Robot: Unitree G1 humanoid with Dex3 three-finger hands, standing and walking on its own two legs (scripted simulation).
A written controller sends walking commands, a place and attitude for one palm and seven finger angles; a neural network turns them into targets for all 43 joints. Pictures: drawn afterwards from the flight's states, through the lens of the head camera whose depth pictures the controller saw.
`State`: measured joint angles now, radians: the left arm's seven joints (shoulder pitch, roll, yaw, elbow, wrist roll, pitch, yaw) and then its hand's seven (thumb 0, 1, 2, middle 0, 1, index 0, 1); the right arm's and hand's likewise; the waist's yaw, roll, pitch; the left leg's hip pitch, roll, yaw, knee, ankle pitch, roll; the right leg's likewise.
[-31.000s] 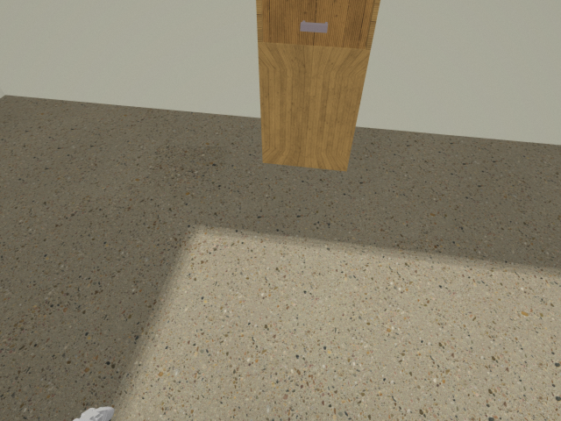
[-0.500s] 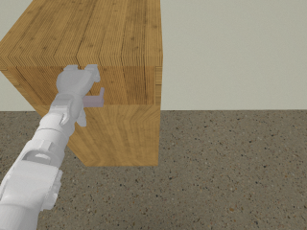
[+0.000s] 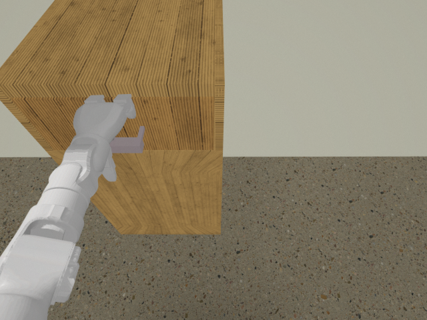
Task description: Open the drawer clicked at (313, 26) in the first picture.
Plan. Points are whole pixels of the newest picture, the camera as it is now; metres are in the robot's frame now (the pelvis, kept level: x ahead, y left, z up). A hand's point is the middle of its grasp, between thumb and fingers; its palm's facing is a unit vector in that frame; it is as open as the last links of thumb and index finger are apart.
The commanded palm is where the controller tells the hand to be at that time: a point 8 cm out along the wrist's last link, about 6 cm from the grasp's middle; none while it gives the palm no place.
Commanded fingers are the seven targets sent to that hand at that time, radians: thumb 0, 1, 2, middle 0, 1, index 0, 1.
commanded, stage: re-aim the fingers above the handle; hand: left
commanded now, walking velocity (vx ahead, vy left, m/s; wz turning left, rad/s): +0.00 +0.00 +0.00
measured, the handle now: (120, 137) +0.51 +0.22 +0.01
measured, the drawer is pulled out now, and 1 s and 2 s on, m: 0.00 0.00 0.00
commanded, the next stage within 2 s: lower the fingers behind the handle in 0.26 s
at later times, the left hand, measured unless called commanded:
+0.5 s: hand (110, 138) +0.46 +0.21 +0.06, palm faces -0.06 -0.01 -1.00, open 13.7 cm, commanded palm +0.44 +0.21 +0.11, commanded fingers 0.00 -0.50 0.30 -0.30 -1.20 -0.30 -1.20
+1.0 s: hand (117, 150) +0.46 +0.21 +0.02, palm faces -0.06 -0.02 -1.00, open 13.8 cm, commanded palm +0.44 +0.21 +0.08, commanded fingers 0.00 -0.50 0.30 -0.30 -1.20 -0.30 -1.20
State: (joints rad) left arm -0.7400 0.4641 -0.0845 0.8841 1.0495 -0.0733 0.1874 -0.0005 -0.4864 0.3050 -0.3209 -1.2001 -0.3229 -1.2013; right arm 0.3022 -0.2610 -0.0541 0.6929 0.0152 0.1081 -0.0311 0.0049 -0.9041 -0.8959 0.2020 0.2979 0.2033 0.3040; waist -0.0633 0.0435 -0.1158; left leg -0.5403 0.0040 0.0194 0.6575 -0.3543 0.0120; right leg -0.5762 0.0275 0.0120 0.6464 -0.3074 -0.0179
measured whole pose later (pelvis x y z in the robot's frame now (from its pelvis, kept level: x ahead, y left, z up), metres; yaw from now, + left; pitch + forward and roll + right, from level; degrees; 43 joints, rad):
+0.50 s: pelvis +0.00 +0.00 +0.00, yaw +0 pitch +15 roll +0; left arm -0.76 0.48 -0.08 0.93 1.06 -0.07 0.20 0.00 -0.49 0.31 -0.32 -1.20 -0.33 -1.21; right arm 0.31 -0.26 -0.05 0.70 0.01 0.11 -0.03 0.00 -0.90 -0.90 0.20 0.30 0.20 0.30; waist -0.07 0.04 -0.12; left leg -0.57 0.01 0.02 0.67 -0.36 0.01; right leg -0.60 0.03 0.01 0.66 -0.31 -0.02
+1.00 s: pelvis +0.00 +0.00 -0.01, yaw +0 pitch +17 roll -1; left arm -0.75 0.44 -0.07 0.98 1.09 -0.07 0.28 0.00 -0.49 0.31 -0.32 -1.20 -0.32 -1.20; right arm 0.32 -0.24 -0.06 0.71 0.00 0.09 -0.02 0.00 -0.90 -0.90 0.20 0.30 0.20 0.30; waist -0.08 0.04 -0.14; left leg -0.65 0.01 0.02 0.74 -0.38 0.02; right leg -0.68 0.03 0.02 0.71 -0.33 -0.01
